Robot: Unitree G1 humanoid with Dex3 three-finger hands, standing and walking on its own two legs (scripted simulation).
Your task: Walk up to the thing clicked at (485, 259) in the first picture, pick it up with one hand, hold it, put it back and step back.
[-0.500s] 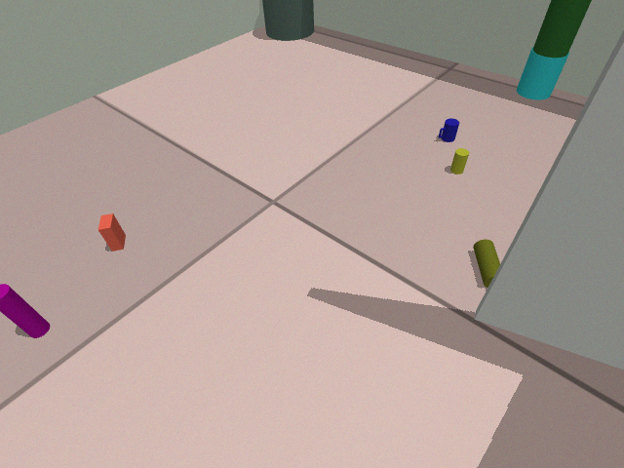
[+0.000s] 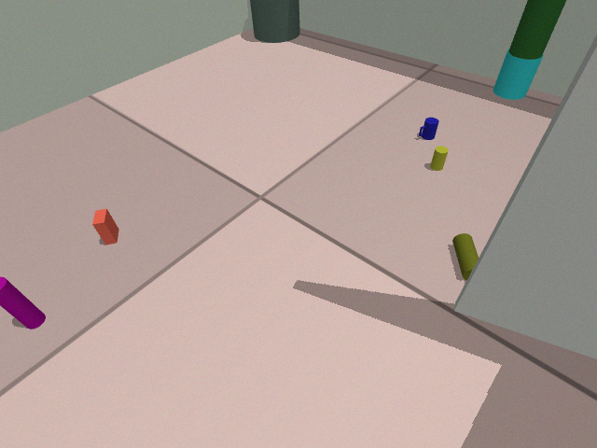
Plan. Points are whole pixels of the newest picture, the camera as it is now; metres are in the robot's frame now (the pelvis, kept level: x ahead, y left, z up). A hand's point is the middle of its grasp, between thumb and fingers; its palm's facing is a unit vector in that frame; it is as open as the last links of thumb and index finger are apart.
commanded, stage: stand
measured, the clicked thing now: (468, 260) +0.96 -0.66 -0.74
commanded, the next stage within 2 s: walk up in 0.62 s
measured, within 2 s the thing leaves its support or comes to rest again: neither
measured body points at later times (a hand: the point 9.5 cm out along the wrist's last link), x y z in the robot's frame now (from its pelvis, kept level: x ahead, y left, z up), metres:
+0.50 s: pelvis +0.00 +0.00 +0.00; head +0.01 +0.00 +0.45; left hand +0.07 +0.30 -0.13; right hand +0.07 -0.29 -0.14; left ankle +0.00 +0.13 -0.75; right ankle +0.00 -0.11 -0.75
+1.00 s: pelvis +0.09 +0.09 -0.04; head +0.08 +0.12 +0.41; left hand +0.07 +0.45 -0.16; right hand +0.20 -0.25 -0.12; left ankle +0.15 +0.24 -0.75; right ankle +0.00 -0.10 -0.74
